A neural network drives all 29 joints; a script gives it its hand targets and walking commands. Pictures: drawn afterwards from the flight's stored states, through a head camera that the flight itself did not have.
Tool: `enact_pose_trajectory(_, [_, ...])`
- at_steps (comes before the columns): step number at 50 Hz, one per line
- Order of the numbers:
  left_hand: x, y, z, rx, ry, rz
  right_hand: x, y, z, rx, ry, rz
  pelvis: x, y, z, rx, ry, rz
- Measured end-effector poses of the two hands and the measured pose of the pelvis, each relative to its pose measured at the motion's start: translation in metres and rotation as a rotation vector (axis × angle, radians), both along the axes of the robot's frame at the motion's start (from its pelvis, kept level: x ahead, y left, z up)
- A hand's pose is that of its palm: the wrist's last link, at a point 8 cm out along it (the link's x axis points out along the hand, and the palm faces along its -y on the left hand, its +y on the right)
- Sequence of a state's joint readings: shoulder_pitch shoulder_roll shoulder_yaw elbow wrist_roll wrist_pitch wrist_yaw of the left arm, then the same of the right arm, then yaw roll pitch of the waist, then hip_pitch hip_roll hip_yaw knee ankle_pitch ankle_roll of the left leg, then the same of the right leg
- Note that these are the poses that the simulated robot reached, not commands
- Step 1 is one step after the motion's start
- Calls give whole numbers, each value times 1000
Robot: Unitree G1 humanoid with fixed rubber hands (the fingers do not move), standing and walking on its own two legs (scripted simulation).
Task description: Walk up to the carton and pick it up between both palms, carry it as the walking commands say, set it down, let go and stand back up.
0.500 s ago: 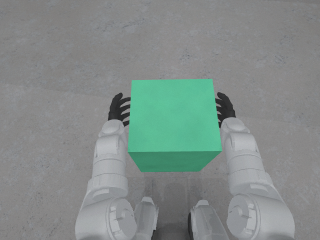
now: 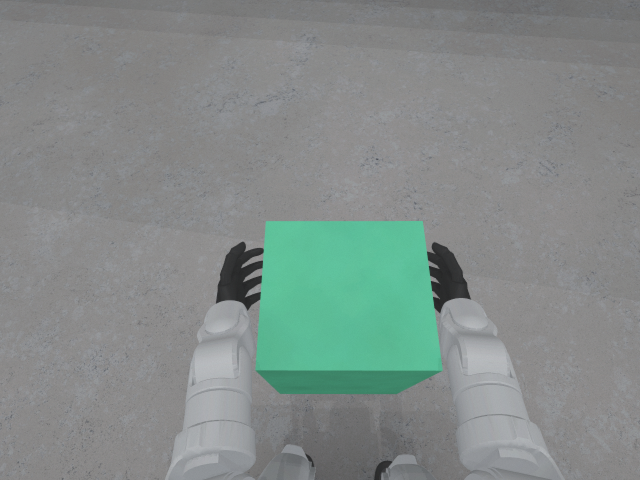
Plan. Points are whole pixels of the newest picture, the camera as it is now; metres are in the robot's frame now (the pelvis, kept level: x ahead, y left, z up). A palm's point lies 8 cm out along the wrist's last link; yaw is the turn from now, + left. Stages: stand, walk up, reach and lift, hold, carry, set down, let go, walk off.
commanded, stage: reach and lift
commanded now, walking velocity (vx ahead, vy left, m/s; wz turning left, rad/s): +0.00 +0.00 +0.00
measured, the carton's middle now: (340, 320) +0.35 +0.03 -0.10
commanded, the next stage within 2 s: none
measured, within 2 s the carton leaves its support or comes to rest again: neither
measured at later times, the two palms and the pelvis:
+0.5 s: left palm (216, 297) +0.32 +0.17 +0.05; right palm (474, 299) +0.34 -0.12 +0.03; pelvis +0.00 +0.00 +0.03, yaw +1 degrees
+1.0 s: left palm (196, 290) +0.30 +0.17 +0.10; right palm (496, 286) +0.33 -0.12 +0.10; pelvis +0.00 +0.00 +0.04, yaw +1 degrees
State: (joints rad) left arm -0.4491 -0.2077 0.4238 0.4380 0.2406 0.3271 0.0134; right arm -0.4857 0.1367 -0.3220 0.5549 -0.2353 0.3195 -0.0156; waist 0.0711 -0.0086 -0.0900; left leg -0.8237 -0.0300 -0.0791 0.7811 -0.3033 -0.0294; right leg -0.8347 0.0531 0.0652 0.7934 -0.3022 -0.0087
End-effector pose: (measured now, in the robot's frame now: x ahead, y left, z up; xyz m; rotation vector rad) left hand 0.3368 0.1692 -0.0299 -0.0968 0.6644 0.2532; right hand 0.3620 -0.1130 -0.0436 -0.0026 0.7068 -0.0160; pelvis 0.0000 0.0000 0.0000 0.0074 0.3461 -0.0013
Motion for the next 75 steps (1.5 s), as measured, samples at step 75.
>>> enact_pose_trajectory(75, [-23, -18, 133, 25, -23, -121, -50, -19, 137, -23, -25, -81, 16, 4, 46, -6, -487, 8])
